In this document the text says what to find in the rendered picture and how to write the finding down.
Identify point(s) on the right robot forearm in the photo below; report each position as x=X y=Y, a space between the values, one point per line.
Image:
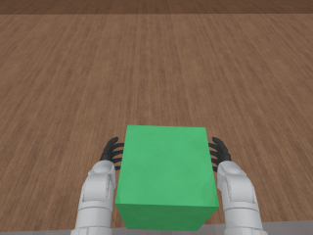
x=241 y=210

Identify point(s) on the left robot forearm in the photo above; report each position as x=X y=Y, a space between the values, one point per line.
x=95 y=206

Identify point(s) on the carton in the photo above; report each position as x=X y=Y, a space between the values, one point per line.
x=166 y=179

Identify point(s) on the robot left hand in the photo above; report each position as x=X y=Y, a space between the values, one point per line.
x=109 y=152

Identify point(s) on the robot right hand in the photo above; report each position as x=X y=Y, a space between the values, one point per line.
x=222 y=153

